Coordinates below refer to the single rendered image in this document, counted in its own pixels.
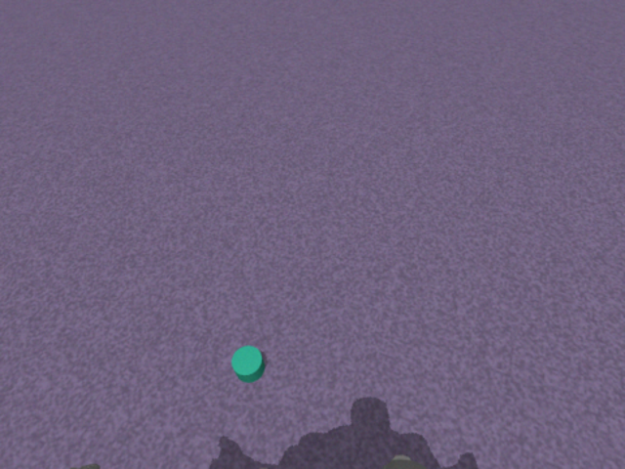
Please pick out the tin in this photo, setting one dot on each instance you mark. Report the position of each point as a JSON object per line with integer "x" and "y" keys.
{"x": 248, "y": 364}

